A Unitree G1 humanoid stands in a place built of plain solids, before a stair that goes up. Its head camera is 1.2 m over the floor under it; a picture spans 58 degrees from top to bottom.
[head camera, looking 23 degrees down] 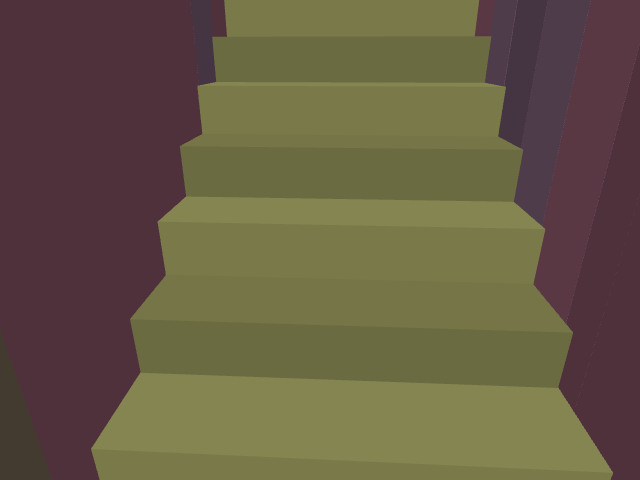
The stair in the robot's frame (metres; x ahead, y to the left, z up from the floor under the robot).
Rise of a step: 0.18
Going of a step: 0.26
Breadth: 1.17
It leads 3 degrees to the right of straight ahead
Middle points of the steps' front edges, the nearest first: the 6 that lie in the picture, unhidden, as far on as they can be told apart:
0.70 -0.05 0.37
0.96 -0.07 0.55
1.22 -0.08 0.73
1.48 -0.10 0.91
1.74 -0.11 1.10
2.00 -0.12 1.28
